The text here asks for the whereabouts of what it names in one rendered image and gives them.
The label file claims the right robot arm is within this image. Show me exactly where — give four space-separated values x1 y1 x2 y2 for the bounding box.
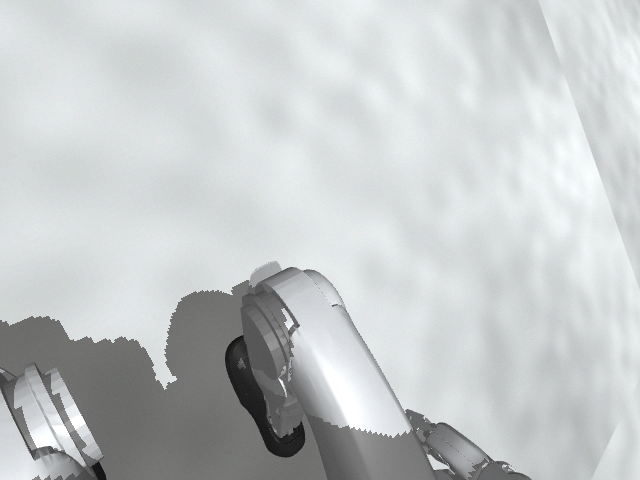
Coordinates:
477 461 532 480

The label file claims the right robot hand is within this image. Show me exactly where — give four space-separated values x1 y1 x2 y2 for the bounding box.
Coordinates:
405 409 494 480

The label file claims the right robot foot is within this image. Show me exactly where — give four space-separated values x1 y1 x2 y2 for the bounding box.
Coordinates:
225 335 305 457

